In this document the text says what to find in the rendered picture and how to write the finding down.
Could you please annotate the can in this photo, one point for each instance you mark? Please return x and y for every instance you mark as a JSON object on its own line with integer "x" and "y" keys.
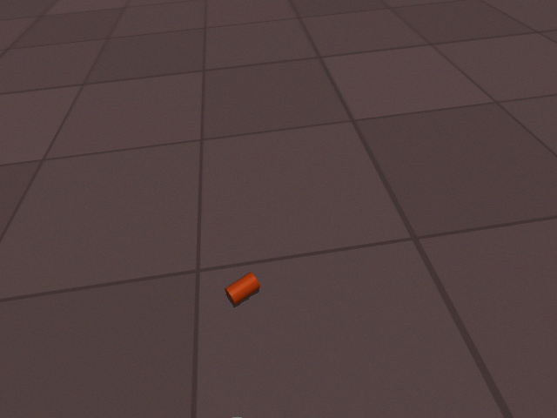
{"x": 242, "y": 288}

